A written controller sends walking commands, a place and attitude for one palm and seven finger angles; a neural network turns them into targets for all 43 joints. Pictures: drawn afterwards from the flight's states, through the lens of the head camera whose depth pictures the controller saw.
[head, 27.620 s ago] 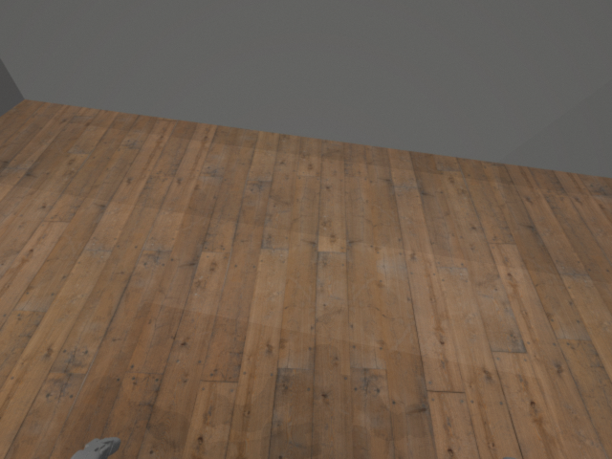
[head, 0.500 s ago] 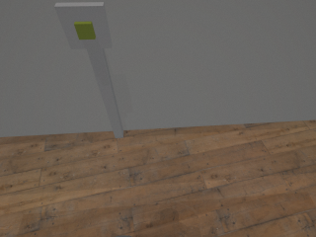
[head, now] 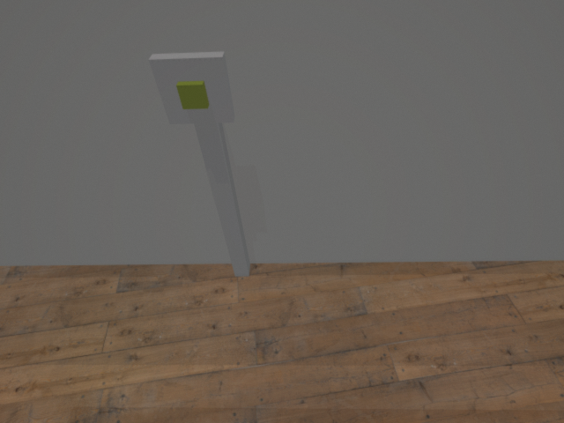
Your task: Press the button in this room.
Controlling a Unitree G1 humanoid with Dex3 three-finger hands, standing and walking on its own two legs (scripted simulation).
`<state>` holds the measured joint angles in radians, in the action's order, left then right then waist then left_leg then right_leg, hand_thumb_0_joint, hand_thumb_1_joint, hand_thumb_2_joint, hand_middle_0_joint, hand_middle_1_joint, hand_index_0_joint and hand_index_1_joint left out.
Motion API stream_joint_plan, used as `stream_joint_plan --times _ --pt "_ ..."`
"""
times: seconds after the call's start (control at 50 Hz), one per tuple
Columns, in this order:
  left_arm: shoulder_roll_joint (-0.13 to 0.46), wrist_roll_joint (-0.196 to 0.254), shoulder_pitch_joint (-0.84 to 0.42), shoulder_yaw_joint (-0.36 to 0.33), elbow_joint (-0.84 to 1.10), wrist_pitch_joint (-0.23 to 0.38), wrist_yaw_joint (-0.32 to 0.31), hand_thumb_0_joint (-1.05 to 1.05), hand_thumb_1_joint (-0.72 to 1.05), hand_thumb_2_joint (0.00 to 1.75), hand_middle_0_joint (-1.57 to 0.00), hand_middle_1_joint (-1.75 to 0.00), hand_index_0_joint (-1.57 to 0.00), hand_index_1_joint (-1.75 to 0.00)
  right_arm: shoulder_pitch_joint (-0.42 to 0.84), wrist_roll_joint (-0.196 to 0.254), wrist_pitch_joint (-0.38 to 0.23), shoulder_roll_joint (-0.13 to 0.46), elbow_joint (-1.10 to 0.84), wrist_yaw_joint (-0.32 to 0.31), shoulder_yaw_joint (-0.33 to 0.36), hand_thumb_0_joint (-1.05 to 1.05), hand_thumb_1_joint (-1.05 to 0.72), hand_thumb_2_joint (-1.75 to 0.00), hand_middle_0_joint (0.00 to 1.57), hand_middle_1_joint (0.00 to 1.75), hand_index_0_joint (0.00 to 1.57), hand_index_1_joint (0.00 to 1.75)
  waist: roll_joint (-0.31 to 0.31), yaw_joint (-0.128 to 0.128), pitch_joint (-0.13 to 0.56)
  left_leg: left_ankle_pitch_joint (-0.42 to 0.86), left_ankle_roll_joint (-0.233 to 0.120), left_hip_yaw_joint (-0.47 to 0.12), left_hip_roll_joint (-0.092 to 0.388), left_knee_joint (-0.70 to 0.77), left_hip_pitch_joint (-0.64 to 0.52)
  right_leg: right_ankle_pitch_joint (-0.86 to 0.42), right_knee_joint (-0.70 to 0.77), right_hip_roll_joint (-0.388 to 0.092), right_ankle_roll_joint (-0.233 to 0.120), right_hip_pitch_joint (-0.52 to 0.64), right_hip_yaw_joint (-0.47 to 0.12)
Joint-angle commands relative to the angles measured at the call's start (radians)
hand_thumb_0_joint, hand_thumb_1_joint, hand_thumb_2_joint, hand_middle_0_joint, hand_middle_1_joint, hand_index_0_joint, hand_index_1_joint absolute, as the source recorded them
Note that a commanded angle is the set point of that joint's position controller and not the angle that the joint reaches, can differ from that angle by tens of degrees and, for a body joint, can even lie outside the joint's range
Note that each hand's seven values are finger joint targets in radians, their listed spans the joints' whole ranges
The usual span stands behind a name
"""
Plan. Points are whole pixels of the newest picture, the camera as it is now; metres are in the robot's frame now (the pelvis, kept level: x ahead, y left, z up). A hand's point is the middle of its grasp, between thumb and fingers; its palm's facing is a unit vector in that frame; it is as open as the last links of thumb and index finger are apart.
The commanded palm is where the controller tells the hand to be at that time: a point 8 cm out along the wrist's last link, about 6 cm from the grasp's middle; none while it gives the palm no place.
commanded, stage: take the last steps up to it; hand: left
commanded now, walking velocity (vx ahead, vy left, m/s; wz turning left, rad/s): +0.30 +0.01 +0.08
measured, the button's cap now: (193, 94) +0.78 +0.26 +0.09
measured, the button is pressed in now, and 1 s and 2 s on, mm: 0 0 0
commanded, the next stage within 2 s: come to a stop and stand still in 0.66 s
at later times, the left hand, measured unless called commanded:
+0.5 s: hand out of the picture +0.05 +0.20 -0.18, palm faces +0.12 -0.98 -0.15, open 7.4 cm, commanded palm none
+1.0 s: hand (210, 293) +0.39 +0.19 -0.15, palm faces +0.03 -0.97 -0.24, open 7.3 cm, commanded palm none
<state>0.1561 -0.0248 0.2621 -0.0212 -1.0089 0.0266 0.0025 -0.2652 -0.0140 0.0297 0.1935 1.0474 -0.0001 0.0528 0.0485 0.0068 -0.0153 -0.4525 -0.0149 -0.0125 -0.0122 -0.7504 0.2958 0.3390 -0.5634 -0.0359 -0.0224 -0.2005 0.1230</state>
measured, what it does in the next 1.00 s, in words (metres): walks ahead: left foot, then right foot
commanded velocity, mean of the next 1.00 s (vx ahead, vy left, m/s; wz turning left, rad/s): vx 0.09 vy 0.02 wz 0.00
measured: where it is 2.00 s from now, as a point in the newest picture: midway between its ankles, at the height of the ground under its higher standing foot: (276, 422)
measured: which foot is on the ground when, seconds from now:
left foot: up 0.00-0.40, down 0.42-0.84, up 0.86-1.00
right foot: down 0.00-0.42, up 0.44-0.80, down 0.82-1.00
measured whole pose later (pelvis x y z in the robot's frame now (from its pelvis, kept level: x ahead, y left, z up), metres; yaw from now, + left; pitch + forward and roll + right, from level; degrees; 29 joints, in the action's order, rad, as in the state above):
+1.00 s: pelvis +0.29 +0.02 +0.00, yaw +1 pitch -1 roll +2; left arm 0.13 -0.01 0.11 -0.02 -1.01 0.02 -0.03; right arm -0.25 0.00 0.04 0.18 1.10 -0.03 0.06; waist 0.03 -0.02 -0.11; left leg -0.55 0.04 0.03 0.01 -0.95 0.33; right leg 0.22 -0.55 -0.08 -0.05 -0.31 0.15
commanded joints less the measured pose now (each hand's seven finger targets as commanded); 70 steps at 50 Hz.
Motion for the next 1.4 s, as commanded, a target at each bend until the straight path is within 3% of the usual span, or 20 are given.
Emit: stream_joint_plan --times 0.0,0.08,0.3,0.36,0.4,0.42,0.48,0.54,0.76,0.78,0.82,0.86,0.92,1.16,1.18,1.2,1.24,1.26,1.3,1.38 --pt "0.163 0.001 0.141 -0.04 -0.01 0.027 -0.022 0.0 0.9 0.9 -0.2 -0.3 -0.2 -0.3 0.112 -0.012 -0.036 0.099 -0.092 0.02 0.029 0.0 -0.9 -0.9 0.2 0.3 0.2 0.3 -0.162 0.036 -0.203 0.085 0.003 -0.036 0.085 -0.328 0.401 0.311 0.478 -0.356 -0.112 0.037 -0.456" --pt "0.095 0.006 0.169 -0.02 -0.034 0.051 -0.022 0.0 0.9 0.9 -0.2 -0.3 -0.2 -0.3 0.018 -0.012 -0.03 0.036 -0.034 0.027 0.022 0.0 -0.9 -0.9 0.2 0.3 0.2 0.3 -0.174 0.006 -0.13 0.251 0.038 0.02 0.096 -0.311 0.341 -0.093 0.427 -0.238 -0.059 0.083 -0.171" --pt "0.113 -0.003 0.274 -0.031 -0.137 0.049 -0.033 0.0 0.9 0.9 -0.2 -0.3 -0.2 -0.3 0.168 -0.002 -0.063 -0.008 -0.074 0.037 0.001 0.0 -0.9 -0.9 0.2 0.3 0.2 0.3 -0.227 0.042 -0.122 0.201 0.005 0.148 0.075 0.072 0.21 -0.479 0.3 -0.256 -0.092 0.177 -0.077" --pt "0.113 0.007 0.232 -0.031 -0.135 0.044 -0.032 0.0 0.9 0.9 -0.2 -0.3 -0.2 -0.3 -0.086 -0.012 -0.083 0.048 0.005 0.012 0.015 0.0 -0.9 -0.9 0.2 0.3 0.2 0.3 -0.146 -0.084 0.018 0.292 -0.025 0.178 0.022 0.247 -0.191 -0.634 -0.048 -0.187 -0.049 0.076 -0.003" --pt "0.02 0.022 0.272 -0.019 -0.097 0.046 -0.018 0.0 0.9 0.9 -0.2 -0.3 -0.2 -0.3 -0.32 -0.016 -0.089 0.235 0.067 -0.013 0.058 0.0 -0.9 -0.9 0.2 0.3 0.2 0.3 0.231 -0.132 0.215 0.492 -0.179 -0.365 0.441 0.366 -0.576 0.225 -0.553 0.007 0.019 -0.319 0.028" --pt "0.028 0.017 0.212 -0.014 -0.074 0.04 -0.026 0.0 0.9 0.9 -0.2 -0.3 -0.2 -0.3 -0.299 -0.004 -0.082 0.24 0.074 -0.019 0.058 0.0 -0.9 -0.9 0.2 0.3 0.2 0.3 0.191 -0.131 0.218 0.421 -0.218 -0.391 0.49 0.428 -0.539 0.267 -0.693 -0.011 0.004 -0.391 -0.066" --pt "0.033 0.004 0.071 -0.027 -0.061 0.03 -0.007 0.0 0.9 0.9 -0.2 -0.3 -0.2 -0.3 -0.105 -0.011 -0.092 0.107 0.021 -0.02 0.027 0.0 -0.9 -0.9 0.2 0.3 0.2 0.3 0.029 -0.067 -0.052 0.277 -0.186 -0.225 0.412 0.52 -0.151 0.094 -0.706 -0.106 0.009 -0.405 -0.107" --pt "-0.005 -0.003 0.135 -0.028 -0.063 -0.002 0.003 0.0 0.9 0.9 -0.2 -0.3 -0.2 -0.3 -0.039 -0.011 -0.103 0.06 -0.003 -0.019 0.015 0.0 -0.9 -0.9 0.2 0.3 0.2 0.3 0.061 -0.002 -0.06 0.283 -0.135 -0.036 0.314 0.553 -0.004 0.012 -0.539 -0.107 0.028 -0.283 -0.075" --pt "0.057 -0.002 0.021 -0.032 0.01 0.002 0.006 0.0 0.9 0.9 -0.2 -0.3 -0.2 -0.3 -0.041 -0.014 -0.078 0.1 0.01 -0.017 0.027 0.0 -0.9 -0.9 0.2 0.3 0.2 0.3 0.007 0.024 -0.047 0.446 -0.084 0.06 0.261 0.353 -0.068 -0.186 0.022 -0.032 0.041 -0.051 0.013" --pt "0.092 -0.002 0.087 -0.034 -0.013 0.016 -0.003 0.0 0.9 0.9 -0.2 -0.3 -0.2 -0.3 -0.052 -0.009 -0.079 0.072 0.017 -0.018 0.014 0.0 -0.9 -0.9 0.2 0.3 0.2 0.3 -0.065 0.054 -0.007 0.457 -0.035 0.097 0.204 0.234 -0.051 -0.349 0.116 -0.068 0.039 0.071 -0.034" --pt "0.212 0.009 0.148 -0.04 -0.037 0.032 -0.023 0.0 0.9 0.9 -0.2 -0.3 -0.2 -0.3 -0.113 0.013 -0.064 0.018 0.018 -0.02 -0.003 0.0 -0.9 -0.9 0.2 0.3 0.2 0.3 -0.27 0.042 0.111 -0.121 0.047 0.119 0.054 -0.037 0.044 -1.04 0.159 -0.382 -0.119 0.222 -0.311" --pt "0.211 0.011 0.054 -0.041 -0.019 0.02 -0.038 0.0 0.9 0.9 -0.2 -0.3 -0.2 -0.3 -0.097 0.02 -0.029 0.043 0.023 -0.031 0.006 0.0 -0.9 -0.9 0.2 0.3 0.2 0.3 -0.295 0.024 0.108 -0.173 0.052 0.028 0.069 -0.163 0.044 -1.176 0.144 -0.392 -0.186 0.155 -0.299" --pt "0.21 0.005 -0.008 -0.048 0.003 -0.006 -0.052 0.0 0.9 0.9 -0.2 -0.3 -0.2 -0.3 -0.038 0.016 -0.002 0.034 0.023 -0.03 0.006 0.0 -0.9 -0.9 0.2 0.3 0.2 0.3 -0.15 0.029 0.082 -0.114 0.056 0.003 0.047 -0.253 0.096 -1.07 0.131 -0.357 -0.178 0.135 -0.232" --pt "0.224 -0.012 -0.076 -0.071 0.057 -0.037 -0.041 0.0 0.9 0.9 -0.2 -0.3 -0.2 -0.3 0.009 0.008 0.007 0.043 -0.05 -0.006 0.011 0.0 -0.9 -0.9 0.2 0.3 0.2 0.3 -0.257 0.012 0.082 0.026 0.058 0.057 0.035 -0.022 0.016 -0.403 0.217 -0.271 -0.14 -0.013 -0.189" --pt "0.251 -0.008 -0.052 -0.059 0.081 -0.024 -0.085 0.0 0.9 0.9 -0.2 -0.3 -0.2 -0.3 -0.06 0.018 -0.023 0.117 -0.123 -0.01 0.029 0.0 -0.9 -0.9 0.2 0.3 0.2 0.3 -0.085 -0.062 0.314 -0.006 0.071 0.096 0.019 0.106 -0.016 -0.83 0.062 -0.308 -0.127 0.209 -0.293" --pt "0.261 0.002 -0.039 -0.058 0.107 -0.03 -0.084 0.0 0.9 0.9 -0.2 -0.3 -0.2 -0.3 -0.05 0.014 -0.027 0.069 -0.145 -0.01 0.018 0.0 -0.9 -0.9 0.2 0.3 0.2 0.3 -0.015 -0.045 0.314 0.159 0.04 0.069 0.039 0.303 -0.097 -0.59 -0.042 -0.261 -0.094 0.127 -0.199" --pt "0.143 0.016 -0.007 -0.026 0.107 -0.051 -0.06 0.0 0.9 0.9 -0.2 -0.3 -0.2 -0.3 -0.015 -0.007 -0.025 0.156 -0.185 -0.013 0.018 0.0 -0.9 -0.9 0.2 0.3 0.2 0.3 0.249 -0.01 0.107 0.407 -0.041 -0.121 0.23 0.409 -0.069 -0.015 -0.111 -0.067 0.005 -0.124 -0.037" --pt "0.121 0.011 0.007 -0.022 0.119 -0.067 -0.052 0.0 0.9 0.9 -0.2 -0.3 -0.2 -0.3 0.022 -0.019 -0.016 0.19 -0.239 -0.011 0.015 0.0 -0.9 -0.9 0.2 0.3 0.2 0.3 0.186 0.004 0.01 0.373 -0.111 -0.167 0.315 0.432 0.043 0.128 -0.179 -0.033 0.013 -0.174 -0.029" --pt "0.13 0.0 -0.028 -0.023 0.117 -0.083 -0.044 0.0 0.9 0.9 -0.2 -0.3 -0.2 -0.3 0.076 -0.016 -0.014 0.159 -0.239 -0.021 0.005 0.0 -0.9 -0.9 0.2 0.3 0.2 0.3 0.216 -0.001 -0.12 0.245 -0.118 -0.153 0.241 0.485 0.17 0.127 -0.342 0.007 0.008 -0.194 -0.12" --pt "0.117 0.004 0.059 -0.017 0.099 -0.06 -0.029 0.0 0.9 0.9 -0.2 -0.3 -0.2 -0.3 0.101 -0.015 -0.016 0.146 -0.253 -0.014 -0.004 0.0 -0.9 -0.9 0.2 0.3 0.2 0.3 0.048 0.034 -0.098 0.05 -0.129 -0.136 0.215 0.459 0.158 0.042 -0.179 0.012 0.01 -0.105 -0.107"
